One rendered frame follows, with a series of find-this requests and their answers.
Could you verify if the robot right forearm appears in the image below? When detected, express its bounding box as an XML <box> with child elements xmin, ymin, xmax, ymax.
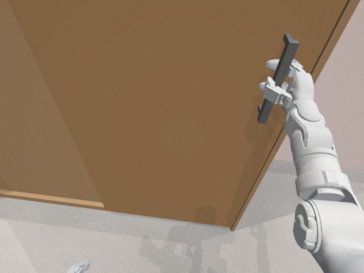
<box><xmin>284</xmin><ymin>99</ymin><xmax>364</xmax><ymax>214</ymax></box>

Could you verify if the robot right upper arm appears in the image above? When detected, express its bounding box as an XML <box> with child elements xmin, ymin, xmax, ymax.
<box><xmin>293</xmin><ymin>199</ymin><xmax>364</xmax><ymax>273</ymax></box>

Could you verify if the handle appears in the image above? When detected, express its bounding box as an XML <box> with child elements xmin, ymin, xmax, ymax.
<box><xmin>257</xmin><ymin>34</ymin><xmax>299</xmax><ymax>124</ymax></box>

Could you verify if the wardrobe door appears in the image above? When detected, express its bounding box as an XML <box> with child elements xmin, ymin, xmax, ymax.
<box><xmin>0</xmin><ymin>0</ymin><xmax>102</xmax><ymax>202</ymax></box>
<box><xmin>7</xmin><ymin>0</ymin><xmax>348</xmax><ymax>227</ymax></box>

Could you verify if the left robot hand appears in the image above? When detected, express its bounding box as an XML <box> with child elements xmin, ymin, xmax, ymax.
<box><xmin>68</xmin><ymin>260</ymin><xmax>90</xmax><ymax>273</ymax></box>

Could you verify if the right robot hand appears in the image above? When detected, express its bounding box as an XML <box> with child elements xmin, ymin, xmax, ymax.
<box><xmin>258</xmin><ymin>59</ymin><xmax>314</xmax><ymax>114</ymax></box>

